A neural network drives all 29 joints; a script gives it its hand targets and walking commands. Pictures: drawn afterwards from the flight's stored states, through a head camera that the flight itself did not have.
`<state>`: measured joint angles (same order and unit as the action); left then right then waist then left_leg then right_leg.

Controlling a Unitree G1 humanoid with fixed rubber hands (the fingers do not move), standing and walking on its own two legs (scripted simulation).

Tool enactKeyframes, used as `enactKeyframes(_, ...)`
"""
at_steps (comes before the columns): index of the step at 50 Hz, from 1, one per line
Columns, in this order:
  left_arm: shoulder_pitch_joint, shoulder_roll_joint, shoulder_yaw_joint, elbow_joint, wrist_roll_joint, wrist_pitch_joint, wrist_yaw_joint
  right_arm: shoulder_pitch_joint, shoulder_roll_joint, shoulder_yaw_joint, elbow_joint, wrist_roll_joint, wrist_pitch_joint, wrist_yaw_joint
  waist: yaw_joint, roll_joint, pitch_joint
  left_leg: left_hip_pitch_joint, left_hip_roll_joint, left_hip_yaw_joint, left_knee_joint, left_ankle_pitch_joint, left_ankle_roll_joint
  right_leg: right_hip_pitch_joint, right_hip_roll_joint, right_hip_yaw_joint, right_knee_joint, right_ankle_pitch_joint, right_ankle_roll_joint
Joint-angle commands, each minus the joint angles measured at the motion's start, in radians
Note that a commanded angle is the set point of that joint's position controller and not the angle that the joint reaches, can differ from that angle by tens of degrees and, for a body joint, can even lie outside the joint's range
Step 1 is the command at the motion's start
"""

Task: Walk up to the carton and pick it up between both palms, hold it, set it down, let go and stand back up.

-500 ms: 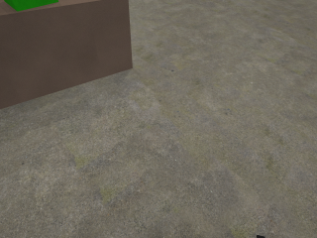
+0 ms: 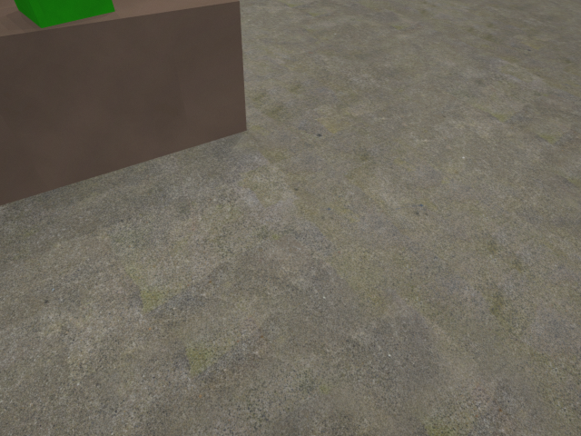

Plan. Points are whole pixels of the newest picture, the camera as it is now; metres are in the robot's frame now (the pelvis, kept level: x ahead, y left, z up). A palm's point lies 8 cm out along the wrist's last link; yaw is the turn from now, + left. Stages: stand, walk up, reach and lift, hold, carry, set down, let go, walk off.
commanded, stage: stand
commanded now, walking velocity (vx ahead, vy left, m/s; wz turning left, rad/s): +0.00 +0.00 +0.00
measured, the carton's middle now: out of the picture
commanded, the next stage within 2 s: walk up in 0.18 s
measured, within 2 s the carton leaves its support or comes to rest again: neither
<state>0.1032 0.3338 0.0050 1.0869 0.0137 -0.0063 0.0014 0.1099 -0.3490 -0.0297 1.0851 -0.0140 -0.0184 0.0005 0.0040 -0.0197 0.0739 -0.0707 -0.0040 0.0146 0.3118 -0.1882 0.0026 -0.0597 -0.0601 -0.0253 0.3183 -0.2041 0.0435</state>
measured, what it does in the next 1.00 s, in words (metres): walks ahead, turning left: left foot, then right foot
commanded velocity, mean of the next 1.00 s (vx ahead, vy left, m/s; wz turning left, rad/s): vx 0.00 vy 0.00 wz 0.00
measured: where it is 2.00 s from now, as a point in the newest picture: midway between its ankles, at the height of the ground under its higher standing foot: (199, 376)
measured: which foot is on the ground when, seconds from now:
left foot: down 0.00-0.44, up 0.46-0.60, down 0.62-0.98, up 1.00-1.00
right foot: down 0.00-0.64, up 0.66-0.90, down 0.92-1.00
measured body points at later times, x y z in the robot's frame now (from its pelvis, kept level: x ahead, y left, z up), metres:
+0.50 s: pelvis +0.00 +0.01 -0.01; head +0.01 +0.01 +0.44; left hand +0.07 +0.33 -0.13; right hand +0.11 -0.31 -0.12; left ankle +0.00 +0.12 -0.73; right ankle -0.02 -0.14 -0.75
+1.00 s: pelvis +0.12 +0.07 -0.03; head +0.12 +0.05 +0.42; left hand +0.14 +0.41 -0.12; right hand +0.26 -0.23 -0.15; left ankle +0.08 +0.18 -0.74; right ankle +0.22 +0.01 -0.75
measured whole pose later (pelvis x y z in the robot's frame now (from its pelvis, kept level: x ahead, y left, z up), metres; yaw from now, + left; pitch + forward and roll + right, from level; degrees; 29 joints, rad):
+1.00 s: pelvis +0.12 +0.07 -0.03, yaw +17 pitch -5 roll +1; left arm 0.22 0.40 0.07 0.88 0.04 -0.10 -0.06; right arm 0.32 -0.43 -0.11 0.84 -0.03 -0.04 0.08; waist -0.04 0.01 0.07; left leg -0.25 -0.06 -0.02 0.77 -0.44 0.05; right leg -0.36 -0.02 -0.08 0.71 -0.26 -0.04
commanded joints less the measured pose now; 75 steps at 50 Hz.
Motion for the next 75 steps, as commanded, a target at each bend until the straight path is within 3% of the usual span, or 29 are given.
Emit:
enactKeyframes(1,-0.036,0.216,0.035,-0.063,-0.003,-0.025,0.010,-0.044,-0.175,-0.028,-0.059,-0.004,-0.017,-0.008,0.009,0.060,-0.091,0.000,0.142,-0.093,-0.044,0.259,0.011,0.018,-0.097,0.059,-0.059,0.190,-0.064)
enactKeyframes(18,-0.034,0.204,0.038,-0.064,0.001,-0.022,0.007,-0.038,-0.206,-0.036,-0.056,0.010,-0.022,-0.008,0.000,0.000,-0.123,0.019,0.143,-0.089,-0.050,0.256,0.010,0.022,-0.095,0.049,-0.035,0.222,-0.060)
enactKeyframes(19,0.050,0.358,0.115,-0.130,0.009,-0.035,0.004,-0.002,-0.318,-0.104,-0.144,-0.035,0.005,0.036,0.037,0.032,-0.111,-0.204,0.087,-0.142,0.107,-0.145,0.086,0.139,-0.046,0.017,0.085,-0.220,-0.104)
enactKeyframes(22,0.184,0.448,0.174,-0.148,0.032,-0.064,0.006,-0.180,-0.240,-0.090,-0.273,-0.044,0.020,0.088,0.142,-0.171,-0.005,-0.674,0.080,-0.053,0.582,-0.300,0.025,0.234,-0.452,0.402,-0.195,-0.471,-0.305)
enactKeyframes(26,0.007,0.414,0.159,-0.254,0.032,-0.092,0.004,-0.035,-0.283,-0.125,-0.263,-0.010,0.016,0.115,0.002,-0.054,0.052,-0.507,0.211,-0.119,0.553,-0.262,-0.004,-0.017,-0.405,0.211,-0.153,-0.322,-0.264)
enactKeyframes(28,-0.031,0.445,0.170,-0.277,0.049,-0.088,-0.010,0.011,-0.278,-0.141,-0.295,-0.003,0.022,0.141,-0.036,-0.200,0.022,-0.347,0.195,-0.052,0.488,-0.278,-0.004,-0.111,-0.349,0.070,-0.104,-0.352,-0.230)
enactKeyframes(30,-0.135,0.408,0.163,-0.309,0.058,-0.079,-0.019,0.150,-0.280,-0.157,-0.260,0.008,0.016,0.141,-0.126,-0.122,-0.023,-0.056,0.132,0.053,0.331,-0.156,-0.004,-0.308,-0.254,-0.084,0.088,-0.407,-0.186)
enactKeyframes(31,-0.107,0.344,0.149,-0.307,0.073,-0.068,-0.020,0.299,-0.313,-0.182,-0.191,0.009,-0.005,0.127,-0.175,0.102,-0.040,0.114,0.007,0.105,0.279,-0.211,0.012,-0.433,-0.138,-0.158,0.385,-0.399,-0.152)
enactKeyframes(32,-0.089,0.234,0.117,-0.334,0.044,-0.067,-0.028,0.383,-0.422,-0.195,-0.171,0.007,-0.004,0.103,-0.223,0.511,-0.021,0.153,0.122,-0.282,-0.023,-0.556,0.092,-0.653,0.007,-0.231,0.797,-0.465,-0.092)
enactKeyframes(33,-0.138,0.254,0.112,-0.368,0.016,-0.076,-0.039,0.306,-0.472,-0.189,-0.211,0.003,-0.010,0.098,-0.184,0.484,0.071,-0.034,0.286,-0.780,-0.269,-0.761,0.198,-0.731,0.061,-0.061,0.915,-0.376,-0.072)
enactKeyframes(34,-0.123,0.330,0.115,-0.380,0.014,-0.084,-0.039,0.218,-0.500,-0.201,-0.261,0.011,-0.015,0.094,-0.144,0.282,0.081,-0.118,0.389,-0.881,-0.334,-0.845,0.257,-0.663,0.013,0.037,0.927,-0.346,-0.092)
enactKeyframes(36,-0.022,0.357,0.123,-0.308,0.014,-0.080,-0.046,0.093,-0.418,-0.186,-0.300,-0.006,-0.028,0.081,-0.048,0.121,0.036,-0.078,0.343,-0.644,-0.145,-0.604,0.281,-0.590,-0.055,0.054,0.850,-0.298,-0.081)
enactKeyframes(39,0.065,0.354,0.126,-0.261,0.004,-0.074,-0.055,0.080,-0.386,-0.158,-0.317,-0.019,-0.043,0.073,-0.008,0.173,0.040,-0.246,0.288,-0.474,-0.148,-0.523,0.245,-0.412,-0.062,0.052,0.599,-0.257,-0.070)
enactKeyframes(41,0.035,0.354,0.139,-0.277,0.016,-0.084,-0.051,0.118,-0.337,-0.143,-0.317,-0.024,-0.054,0.072,-0.015,0.098,0.119,-0.292,0.321,-0.532,-0.123,-0.415,0.279,-0.420,-0.039,0.068,0.517,-0.315,-0.085)
enactKeyframes(44,0.105,0.344,0.132,-0.263,0.017,-0.092,-0.055,0.106,-0.343,-0.142,-0.331,-0.013,-0.064,0.069,0.009,0.224,0.055,-0.292,0.289,-0.441,-0.093,-0.443,0.247,-0.341,-0.044,0.057,0.424,-0.153,-0.098)
enactKeyframes(46,0.187,0.345,0.137,-0.244,0.021,-0.103,-0.052,0.078,-0.322,-0.134,-0.363,-0.012,-0.060,0.071,0.033,0.096,0.018,-0.423,0.238,-0.360,0.000,-0.449,0.207,-0.133,-0.014,0.011,0.339,-0.067,-0.103)
enactKeyframes(47,0.289,0.328,0.147,-0.198,0.016,-0.103,-0.051,0.022,-0.300,-0.120,-0.366,-0.015,-0.053,0.072,0.115,0.086,0.006,-0.548,0.171,-0.302,0.121,-0.514,0.168,0.052,0.008,0.014,0.259,-0.063,-0.103)
enactKeyframes(48,0.392,0.408,0.174,-0.196,0.021,-0.115,-0.037,0.020,-0.236,-0.104,-0.391,-0.017,-0.051,0.073,0.180,-0.194,-0.027,-0.687,-0.004,-0.183,0.427,-0.476,0.111,0.174,-0.084,0.192,0.050,-0.342,-0.093)
enactKeyframes(49,0.348,0.487,0.189,-0.220,0.022,-0.122,-0.028,0.120,-0.206,-0.088,-0.383,0.008,-0.055,0.065,0.135,-0.334,-0.018,-0.777,-0.144,-0.093,0.765,-0.321,0.040,0.145,-0.351,0.717,-0.222,-0.756,-0.149)
enactKeyframes(50,0.208,0.457,0.179,-0.279,0.024,-0.121,-0.019,0.159,-0.301,-0.097,-0.338,0.018,-0.050,0.059,0.087,-0.165,0.011,-0.761,-0.050,-0.209,0.864,-0.281,0.042,0.092,-0.409,0.803,-0.228,-0.726,-0.205)
enactKeyframes(52,0.179,0.384,0.166,-0.293,0.001,-0.130,-0.012,0.200,-0.295,-0.106,-0.301,0.011,-0.053,0.056,0.037,0.012,0.031,-0.649,0.000,-0.227,0.848,-0.149,0.019,0.012,-0.326,0.513,-0.170,-0.447,-0.111)
enactKeyframes(55,0.134,0.355,0.154,-0.308,0.006,-0.133,-0.017,0.195,-0.320,-0.118,-0.278,0.000,-0.042,0.067,0.005,-0.106,0.050,-0.586,0.073,-0.162,0.803,-0.112,0.006,-0.088,-0.300,0.314,-0.159,-0.306,-0.159)
enactKeyframes(61,0.210,0.399,0.170,-0.333,0.007,-0.123,-0.020,0.075,-0.275,-0.101,-0.336,0.005,-0.029,0.091,0.033,-0.141,0.044,-0.538,0.088,-0.099,0.539,-0.174,-0.008,-0.058,-0.305,0.132,-0.107,-0.113,-0.283)
enactKeyframes(66,0.258,0.389,0.154,-0.339,0.015,-0.108,-0.024,-0.038,-0.260,-0.103,-0.360,-0.002,-0.035,0.099,0.070,-0.146,0.063,-0.460,0.075,0.031,0.411,-0.098,0.022,-0.045,-0.311,0.013,-0.065,0.096,-0.261)
enactKeyframes(69,0.154,0.406,0.148,-0.357,0.007,-0.087,-0.029,0.138,-0.268,-0.119,-0.315,-0.002,-0.046,0.094,-0.046,-0.126,-0.049,-0.191,0.019,0.089,0.261,-0.078,0.054,-0.089,-0.251,-0.140,0.201,0.219,-0.208)
enactKeyframes(70,0.167,0.373,0.134,-0.385,-0.007,-0.079,-0.031,0.282,-0.320,-0.149,-0.278,-0.007,-0.059,0.079,-0.110,0.001,-0.122,0.064,-0.036,0.065,0.176,-0.094,0.086,-0.221,-0.165,-0.213,0.523,0.340,-0.179)
enactKeyframes(72,0.190,0.303,0.110,-0.419,-0.021,-0.087,-0.034,0.380,-0.492,-0.185,-0.288,0.021,-0.070,0.040,-0.155,0.334,-0.260,0.401,0.380,-0.782,-0.013,-0.133,0.305,-0.710,0.079,-0.103,0.977,-0.263,-0.080)
enactKeyframes(73,0.163,0.364,0.120,-0.406,-0.012,-0.079,-0.019,0.320,-0.488,-0.188,-0.299,0.032,-0.070,0.037,-0.136,0.188,-0.251,0.315,0.434,-0.735,0.015,-0.022,0.369,-0.688,-0.035,0.052,1.022,-0.301,-0.087)
enactKeyframes(75,0.191,0.337,0.115,-0.372,-0.021,-0.083,-0.020,0.261,-0.392,-0.157,-0.314,0.027,-0.074,0.020,-0.073,0.054,-0.163,0.129,0.348,-0.480,0.109,0.266,0.324,-0.635,-0.064,0.081,0.965,-0.286,-0.095)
